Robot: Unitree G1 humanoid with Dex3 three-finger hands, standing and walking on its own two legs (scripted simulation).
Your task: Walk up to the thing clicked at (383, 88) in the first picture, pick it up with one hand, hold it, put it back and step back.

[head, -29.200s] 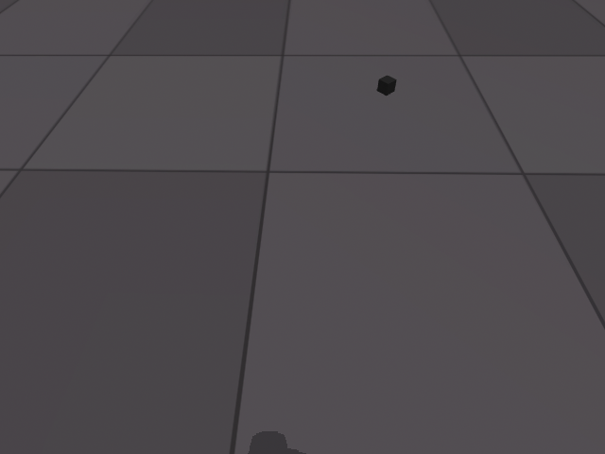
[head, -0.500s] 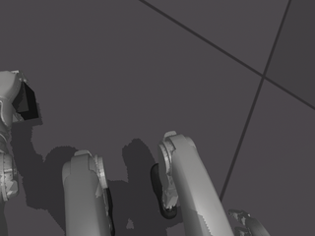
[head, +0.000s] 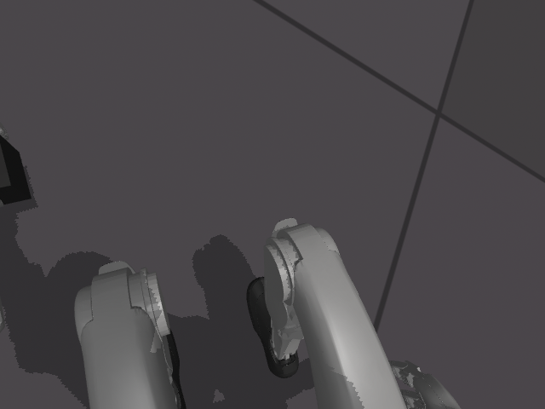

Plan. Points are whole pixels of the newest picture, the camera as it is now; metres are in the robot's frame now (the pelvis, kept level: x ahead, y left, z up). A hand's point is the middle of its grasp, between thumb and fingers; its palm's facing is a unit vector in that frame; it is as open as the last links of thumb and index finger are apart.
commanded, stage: lower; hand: left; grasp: from above
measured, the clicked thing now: out of the picture +0.47 +0.32 -0.22
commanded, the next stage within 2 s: rest in 0.26 s
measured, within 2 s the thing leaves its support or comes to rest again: rests again in 0.82 s
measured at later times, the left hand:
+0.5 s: hand out of the picture +0.47 +0.31 -0.24, palm faces -0.47 -0.10 -0.88, open 10.6 cm
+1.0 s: hand (5, 179) +0.48 +0.31 -0.27, palm faces -0.47 -0.11 -0.88, open 10.6 cm
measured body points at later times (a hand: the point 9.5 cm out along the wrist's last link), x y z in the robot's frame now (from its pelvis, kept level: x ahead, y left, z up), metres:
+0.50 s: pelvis +0.00 +0.00 -0.03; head +0.27 +0.09 +0.31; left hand +0.49 +0.31 -0.19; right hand +0.03 -0.27 -0.11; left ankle +0.07 +0.11 -0.32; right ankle +0.10 -0.11 -0.32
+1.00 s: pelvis +0.00 +0.00 -0.04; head +0.29 +0.10 +0.29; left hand +0.50 +0.31 -0.22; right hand +0.03 -0.27 -0.10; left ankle +0.07 +0.11 -0.32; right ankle +0.10 -0.11 -0.32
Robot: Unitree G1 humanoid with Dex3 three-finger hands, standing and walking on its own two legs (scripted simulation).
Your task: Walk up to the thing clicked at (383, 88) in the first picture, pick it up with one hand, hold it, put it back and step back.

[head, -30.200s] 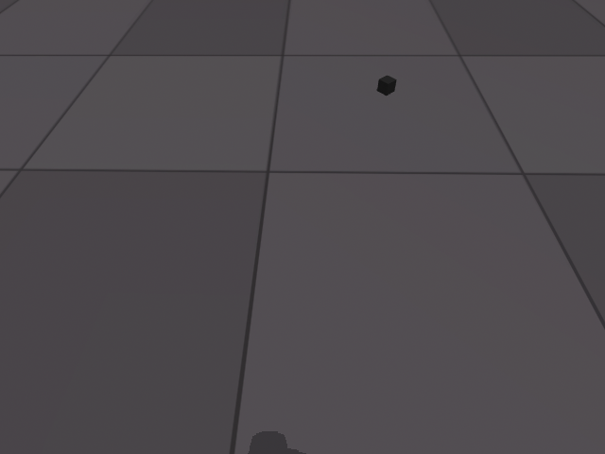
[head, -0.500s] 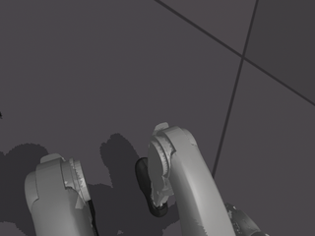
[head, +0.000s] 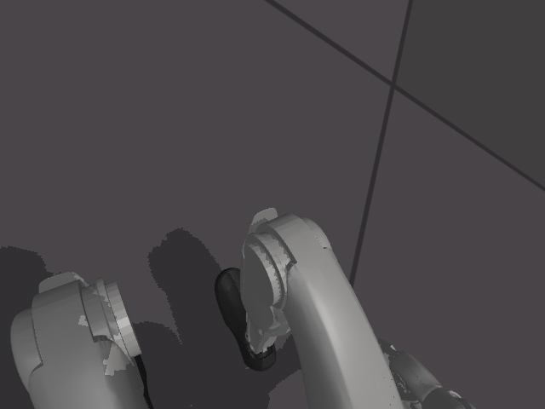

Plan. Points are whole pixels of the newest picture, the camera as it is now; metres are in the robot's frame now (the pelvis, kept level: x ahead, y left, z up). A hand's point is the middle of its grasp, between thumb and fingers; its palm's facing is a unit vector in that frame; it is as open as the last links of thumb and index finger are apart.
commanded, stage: rest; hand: left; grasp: from above
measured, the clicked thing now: out of the picture +0.46 +0.34 -0.27
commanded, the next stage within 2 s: open in 0.12 s
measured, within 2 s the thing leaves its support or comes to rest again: neither
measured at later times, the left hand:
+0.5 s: hand out of the picture +0.45 +0.34 -0.24, palm faces -0.46 -0.13 -0.88, open 11.4 cm
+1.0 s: hand out of the picture +0.46 +0.34 -0.23, palm faces -0.45 -0.15 -0.88, open 14.3 cm
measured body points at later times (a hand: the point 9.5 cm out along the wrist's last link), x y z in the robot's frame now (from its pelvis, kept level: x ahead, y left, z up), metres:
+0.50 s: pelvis -0.01 +0.00 +0.00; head +0.27 +0.13 +0.33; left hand +0.47 +0.34 -0.19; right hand +0.05 -0.25 -0.06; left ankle +0.06 +0.12 -0.28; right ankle +0.11 -0.11 -0.28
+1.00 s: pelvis +0.00 +0.00 +0.00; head +0.28 +0.13 +0.33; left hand +0.48 +0.35 -0.18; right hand +0.05 -0.25 -0.05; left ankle +0.06 +0.12 -0.28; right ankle +0.11 -0.11 -0.28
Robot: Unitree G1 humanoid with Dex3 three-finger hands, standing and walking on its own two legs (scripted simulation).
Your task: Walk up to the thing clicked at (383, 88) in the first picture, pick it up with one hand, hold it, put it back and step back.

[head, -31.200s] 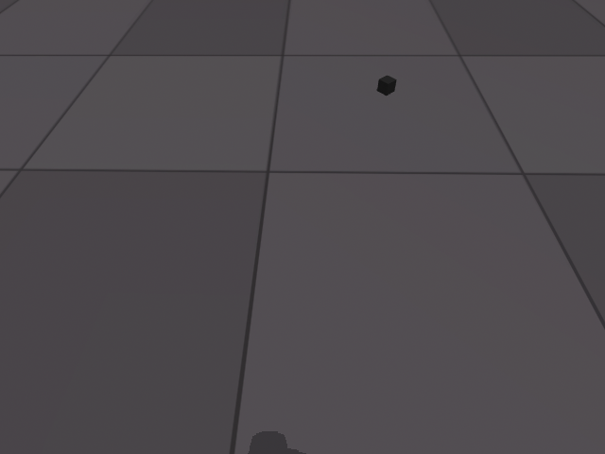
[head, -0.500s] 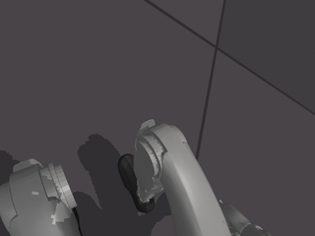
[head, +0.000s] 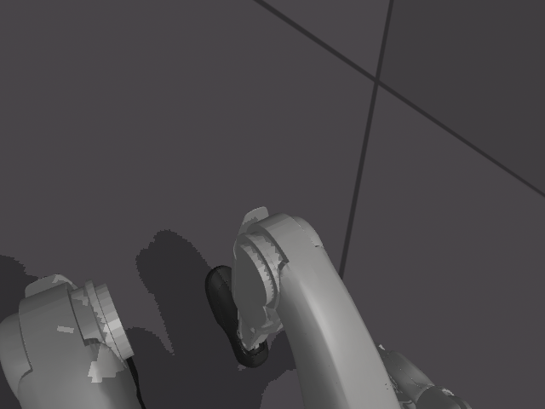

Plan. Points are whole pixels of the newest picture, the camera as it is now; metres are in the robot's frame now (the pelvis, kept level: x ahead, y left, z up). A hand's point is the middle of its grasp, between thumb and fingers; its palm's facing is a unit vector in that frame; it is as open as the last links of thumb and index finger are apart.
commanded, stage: open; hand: left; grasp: from above
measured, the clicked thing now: out of the picture +0.45 +0.35 -0.28
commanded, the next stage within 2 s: withdraw in 0.18 s
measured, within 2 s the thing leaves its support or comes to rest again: neither
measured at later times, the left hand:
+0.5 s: hand out of the picture +0.47 +0.36 -0.22, palm faces -0.40 -0.13 -0.91, open 14.4 cm
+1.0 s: hand out of the picture +0.43 +0.37 -0.07, palm faces -0.53 -0.15 -0.84, open 14.1 cm
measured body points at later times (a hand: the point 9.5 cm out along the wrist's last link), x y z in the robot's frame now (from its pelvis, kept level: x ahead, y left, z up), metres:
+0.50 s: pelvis +0.00 +0.00 +0.00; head +0.27 +0.13 +0.33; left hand +0.48 +0.36 -0.17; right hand +0.06 -0.26 -0.06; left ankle +0.06 +0.11 -0.28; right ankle +0.12 -0.11 -0.28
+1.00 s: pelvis -0.01 +0.00 +0.07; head +0.22 +0.10 +0.44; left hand +0.46 +0.37 -0.02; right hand +0.10 -0.27 -0.03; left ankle +0.06 +0.11 -0.28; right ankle +0.12 -0.11 -0.28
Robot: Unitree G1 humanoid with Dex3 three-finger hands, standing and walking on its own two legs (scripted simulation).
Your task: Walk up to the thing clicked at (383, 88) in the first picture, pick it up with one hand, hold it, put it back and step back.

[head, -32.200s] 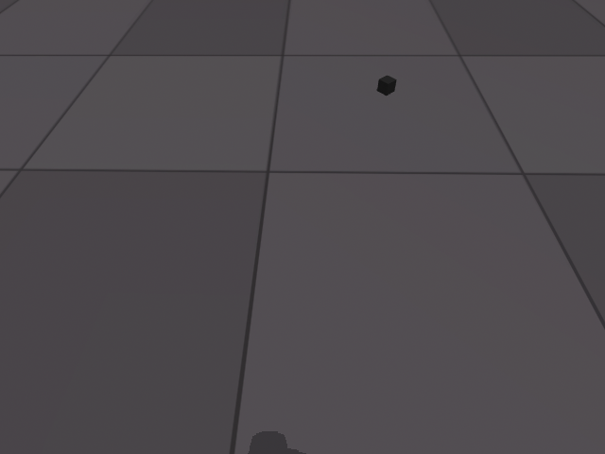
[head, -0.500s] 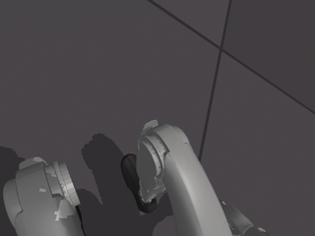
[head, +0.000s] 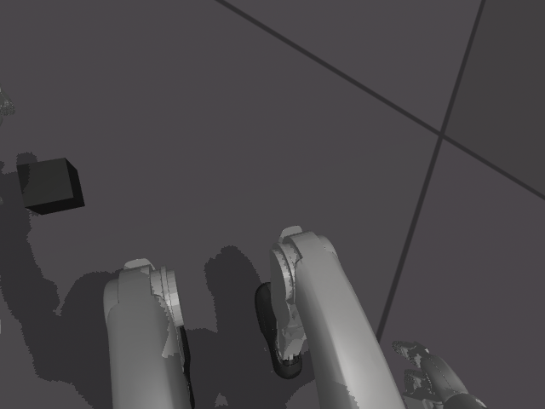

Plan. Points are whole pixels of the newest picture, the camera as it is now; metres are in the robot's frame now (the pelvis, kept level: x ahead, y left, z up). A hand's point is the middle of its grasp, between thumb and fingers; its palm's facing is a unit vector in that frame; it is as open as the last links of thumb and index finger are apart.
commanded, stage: withdraw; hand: left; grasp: from above
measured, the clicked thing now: (53, 187) +0.50 +0.31 -0.34
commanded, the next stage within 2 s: home in 0.20 s
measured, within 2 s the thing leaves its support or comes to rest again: neither
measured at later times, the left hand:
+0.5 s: hand (5, 148) +0.51 +0.32 -0.18, palm faces -0.36 -0.09 -0.93, open 13.4 cm
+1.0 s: hand out of the picture +0.34 +0.27 +0.03, palm faces -0.19 -0.76 -0.62, open 7.6 cm
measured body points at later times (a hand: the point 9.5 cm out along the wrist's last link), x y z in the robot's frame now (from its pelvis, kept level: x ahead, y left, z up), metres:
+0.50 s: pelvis +0.00 +0.00 -0.04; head +0.25 +0.08 +0.33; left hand +0.53 +0.32 -0.13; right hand +0.03 -0.25 -0.14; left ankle +0.08 +0.11 -0.35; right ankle +0.12 -0.12 -0.35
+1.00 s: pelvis +0.02 +0.00 +0.14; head +0.19 +0.06 +0.56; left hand +0.34 +0.31 +0.06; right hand +0.22 -0.25 +0.04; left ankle +0.08 +0.11 -0.35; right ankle +0.11 -0.12 -0.35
